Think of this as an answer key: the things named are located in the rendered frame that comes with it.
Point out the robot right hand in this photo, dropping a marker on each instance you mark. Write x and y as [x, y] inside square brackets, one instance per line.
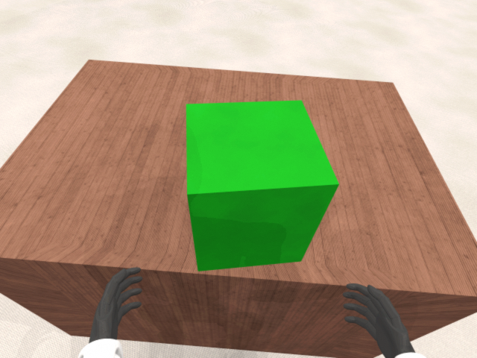
[384, 322]

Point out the pedestal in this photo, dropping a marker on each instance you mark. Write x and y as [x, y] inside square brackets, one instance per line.
[100, 185]

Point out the robot left hand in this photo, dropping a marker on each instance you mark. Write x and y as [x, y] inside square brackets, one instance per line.
[109, 311]

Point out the robot left forearm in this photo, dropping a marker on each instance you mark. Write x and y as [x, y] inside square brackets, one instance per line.
[102, 348]

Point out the carton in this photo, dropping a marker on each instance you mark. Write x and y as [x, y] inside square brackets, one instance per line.
[258, 182]

